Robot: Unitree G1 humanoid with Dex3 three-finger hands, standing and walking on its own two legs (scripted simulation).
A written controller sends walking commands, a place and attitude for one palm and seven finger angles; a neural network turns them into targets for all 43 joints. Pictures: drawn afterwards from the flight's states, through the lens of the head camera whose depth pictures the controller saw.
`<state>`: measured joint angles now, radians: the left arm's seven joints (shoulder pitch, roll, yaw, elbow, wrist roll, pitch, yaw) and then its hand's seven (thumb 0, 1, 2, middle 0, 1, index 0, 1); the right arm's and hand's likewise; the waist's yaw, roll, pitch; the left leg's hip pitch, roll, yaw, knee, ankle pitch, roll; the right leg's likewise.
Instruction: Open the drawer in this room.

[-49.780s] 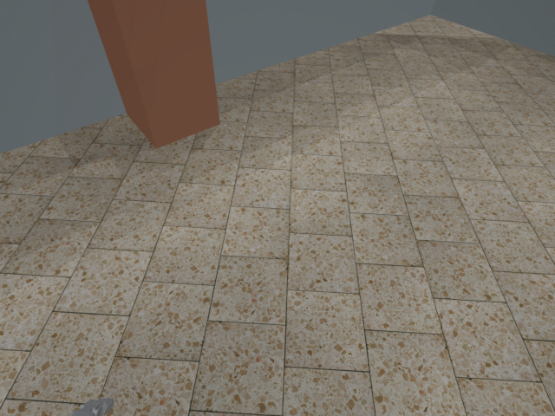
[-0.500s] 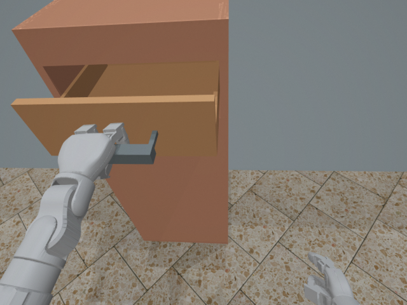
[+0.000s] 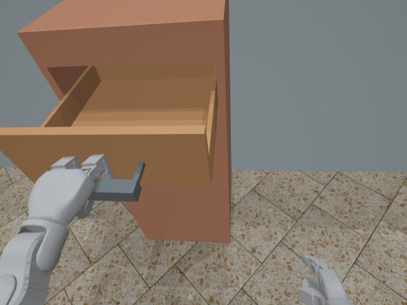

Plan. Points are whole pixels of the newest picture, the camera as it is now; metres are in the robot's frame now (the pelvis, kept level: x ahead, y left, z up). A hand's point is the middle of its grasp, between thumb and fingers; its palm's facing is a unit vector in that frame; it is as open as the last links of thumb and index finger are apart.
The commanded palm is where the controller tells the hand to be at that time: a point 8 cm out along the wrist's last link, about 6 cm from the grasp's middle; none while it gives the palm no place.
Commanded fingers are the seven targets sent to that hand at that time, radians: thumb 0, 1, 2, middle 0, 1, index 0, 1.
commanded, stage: pull the drawer open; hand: left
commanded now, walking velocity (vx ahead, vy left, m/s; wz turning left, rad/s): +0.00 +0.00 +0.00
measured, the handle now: (98, 178) +0.29 +0.22 +0.14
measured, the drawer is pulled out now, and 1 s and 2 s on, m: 0.23 0.30 0.29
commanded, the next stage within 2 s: open the thumb to release the handle in 0.48 s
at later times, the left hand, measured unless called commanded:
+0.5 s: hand (63, 248) +0.17 +0.24 +0.12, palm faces +0.09 -0.08 -0.99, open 5.9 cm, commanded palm +0.12 +0.24 +0.17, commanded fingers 0.00 0.90 0.90 -0.40 -1.35 -0.40 -1.35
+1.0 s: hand (60, 245) +0.18 +0.24 +0.12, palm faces +0.08 -0.05 -1.00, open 10.6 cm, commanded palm +0.15 +0.26 +0.17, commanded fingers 0.00 -0.50 0.30 -0.30 -1.20 -0.30 -1.20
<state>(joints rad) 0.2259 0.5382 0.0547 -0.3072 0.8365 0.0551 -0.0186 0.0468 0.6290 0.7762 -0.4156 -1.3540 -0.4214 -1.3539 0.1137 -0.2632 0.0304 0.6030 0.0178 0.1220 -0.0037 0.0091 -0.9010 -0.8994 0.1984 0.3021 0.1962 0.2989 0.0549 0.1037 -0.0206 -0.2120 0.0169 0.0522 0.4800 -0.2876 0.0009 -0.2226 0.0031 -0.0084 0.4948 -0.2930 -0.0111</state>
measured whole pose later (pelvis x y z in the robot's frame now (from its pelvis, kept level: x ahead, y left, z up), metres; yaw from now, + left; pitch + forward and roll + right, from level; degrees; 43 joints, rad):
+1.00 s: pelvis -0.03 -0.01 +0.00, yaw +2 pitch -1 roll +0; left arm 0.37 0.59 0.09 -0.37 0.80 -0.06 0.06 0.00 -0.01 0.51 -0.42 -1.31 -0.36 -1.26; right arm 0.09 -0.25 0.03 0.63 0.01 0.07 -0.04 0.01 -0.90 -0.90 0.20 0.30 0.20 0.30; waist 0.10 0.11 0.00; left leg -0.25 0.02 0.02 0.53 -0.27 -0.01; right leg -0.24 0.01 -0.04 0.53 -0.28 -0.02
